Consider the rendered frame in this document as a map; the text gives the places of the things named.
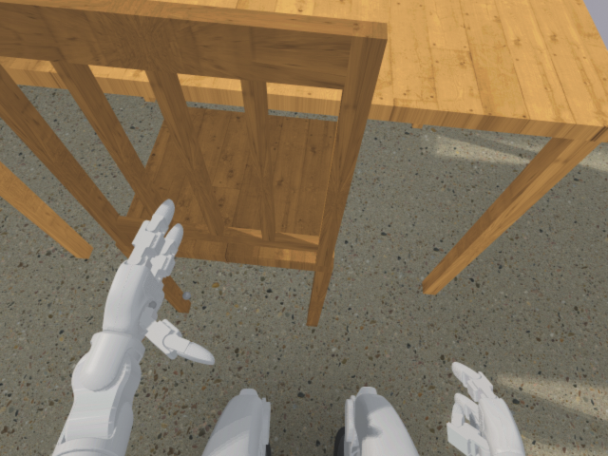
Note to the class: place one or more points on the table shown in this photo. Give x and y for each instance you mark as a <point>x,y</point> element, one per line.
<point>532,67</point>

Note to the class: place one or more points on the right robot shin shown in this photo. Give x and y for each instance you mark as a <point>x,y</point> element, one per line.
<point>355,450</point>

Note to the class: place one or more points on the left robot forearm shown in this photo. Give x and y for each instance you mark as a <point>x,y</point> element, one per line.
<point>104,383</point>

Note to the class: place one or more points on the left robot hand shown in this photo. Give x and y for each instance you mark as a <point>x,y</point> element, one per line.
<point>138,282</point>

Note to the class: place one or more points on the robot left thigh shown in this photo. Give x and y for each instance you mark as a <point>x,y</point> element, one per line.
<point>243,426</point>

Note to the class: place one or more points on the right robot hand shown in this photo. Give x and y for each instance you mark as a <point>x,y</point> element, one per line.
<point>492,428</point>

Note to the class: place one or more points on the chair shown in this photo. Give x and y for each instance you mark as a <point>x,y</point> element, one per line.
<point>248,187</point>

